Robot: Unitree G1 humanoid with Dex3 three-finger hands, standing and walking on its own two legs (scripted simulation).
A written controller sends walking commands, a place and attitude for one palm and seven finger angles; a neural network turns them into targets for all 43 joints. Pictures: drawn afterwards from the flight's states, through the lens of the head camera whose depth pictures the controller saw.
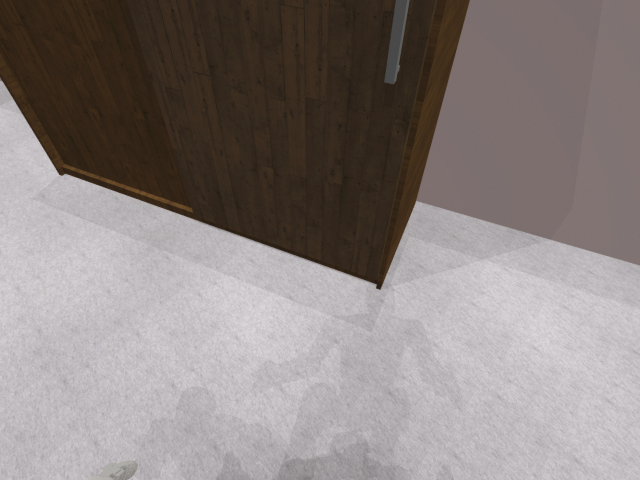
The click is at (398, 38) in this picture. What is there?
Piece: wardrobe's sliding door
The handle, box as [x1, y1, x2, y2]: [384, 0, 409, 83]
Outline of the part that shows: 409,0 396,0 384,80 385,82 393,83 395,81 396,73 399,68 398,61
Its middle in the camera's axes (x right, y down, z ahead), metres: +0.17 -0.44 +0.80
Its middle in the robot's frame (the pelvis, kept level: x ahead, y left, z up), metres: +0.93 -0.11 +0.19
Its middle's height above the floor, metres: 0.96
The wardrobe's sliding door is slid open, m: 0.00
